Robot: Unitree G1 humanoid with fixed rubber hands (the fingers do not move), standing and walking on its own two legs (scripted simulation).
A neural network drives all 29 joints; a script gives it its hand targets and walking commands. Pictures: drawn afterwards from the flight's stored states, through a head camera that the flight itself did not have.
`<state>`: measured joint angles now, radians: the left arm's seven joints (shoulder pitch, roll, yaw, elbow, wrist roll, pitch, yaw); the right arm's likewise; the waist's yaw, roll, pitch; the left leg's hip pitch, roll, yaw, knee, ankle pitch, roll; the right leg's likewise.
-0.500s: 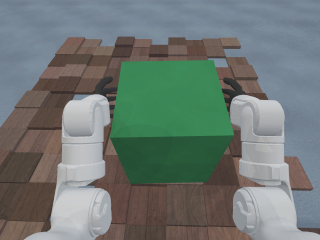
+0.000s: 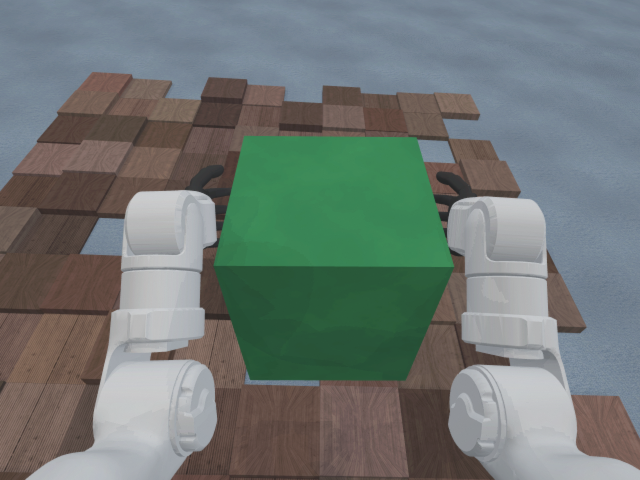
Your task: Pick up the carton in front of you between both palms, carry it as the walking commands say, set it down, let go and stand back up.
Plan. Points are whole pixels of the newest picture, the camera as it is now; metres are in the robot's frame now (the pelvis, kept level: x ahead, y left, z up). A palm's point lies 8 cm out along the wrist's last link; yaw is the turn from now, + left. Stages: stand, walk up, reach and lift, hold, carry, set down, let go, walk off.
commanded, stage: carry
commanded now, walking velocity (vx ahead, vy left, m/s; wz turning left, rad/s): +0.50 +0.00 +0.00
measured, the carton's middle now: (329, 264) +0.38 +0.00 +0.08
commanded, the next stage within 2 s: none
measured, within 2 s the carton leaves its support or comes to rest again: neither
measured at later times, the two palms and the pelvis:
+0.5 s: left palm (232, 61) +0.69 +0.15 +0.19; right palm (412, 58) +0.73 -0.14 +0.19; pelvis +0.32 -0.03 +0.05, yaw +2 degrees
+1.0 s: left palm (234, 25) +1.01 +0.20 +0.13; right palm (366, 34) +0.99 -0.10 +0.13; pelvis +0.63 +0.05 +0.00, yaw +1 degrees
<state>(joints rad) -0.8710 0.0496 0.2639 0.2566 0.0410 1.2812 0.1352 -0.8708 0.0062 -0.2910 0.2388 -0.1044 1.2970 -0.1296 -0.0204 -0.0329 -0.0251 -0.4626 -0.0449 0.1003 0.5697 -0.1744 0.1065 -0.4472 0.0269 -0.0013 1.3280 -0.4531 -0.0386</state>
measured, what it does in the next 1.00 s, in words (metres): walks ahead: right foot 0.05 m higher, then left foot 0.06 m lower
